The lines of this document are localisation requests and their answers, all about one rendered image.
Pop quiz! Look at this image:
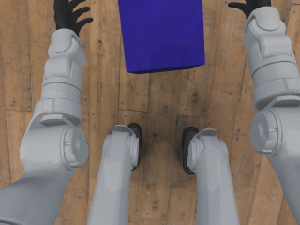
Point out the carton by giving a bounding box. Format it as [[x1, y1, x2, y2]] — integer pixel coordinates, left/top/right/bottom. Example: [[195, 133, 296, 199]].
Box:
[[118, 0, 205, 74]]

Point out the left robot hand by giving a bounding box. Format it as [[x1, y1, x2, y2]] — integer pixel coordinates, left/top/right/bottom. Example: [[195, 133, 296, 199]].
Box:
[[53, 0, 93, 38]]

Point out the right robot forearm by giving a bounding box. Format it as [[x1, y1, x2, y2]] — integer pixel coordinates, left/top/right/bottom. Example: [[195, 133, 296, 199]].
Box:
[[242, 6, 300, 111]]

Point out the right robot hand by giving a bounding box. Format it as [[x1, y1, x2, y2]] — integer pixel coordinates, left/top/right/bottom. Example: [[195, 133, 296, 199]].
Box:
[[228, 0, 271, 20]]

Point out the left robot forearm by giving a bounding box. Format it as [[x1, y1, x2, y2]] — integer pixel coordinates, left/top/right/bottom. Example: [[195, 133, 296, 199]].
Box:
[[20, 28, 86, 165]]

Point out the left robot thigh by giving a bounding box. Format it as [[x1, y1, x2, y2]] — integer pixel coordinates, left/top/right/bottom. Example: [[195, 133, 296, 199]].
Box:
[[87, 131, 139, 225]]

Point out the robot left upper arm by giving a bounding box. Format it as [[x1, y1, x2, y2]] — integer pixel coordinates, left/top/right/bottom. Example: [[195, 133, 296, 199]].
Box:
[[0, 124, 89, 225]]

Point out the right robot shin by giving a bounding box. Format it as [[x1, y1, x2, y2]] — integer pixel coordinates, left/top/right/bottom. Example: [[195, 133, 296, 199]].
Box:
[[187, 128, 229, 171]]

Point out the robot right upper arm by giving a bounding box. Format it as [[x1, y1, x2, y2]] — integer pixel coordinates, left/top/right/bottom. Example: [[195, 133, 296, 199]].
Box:
[[249, 107, 300, 225]]

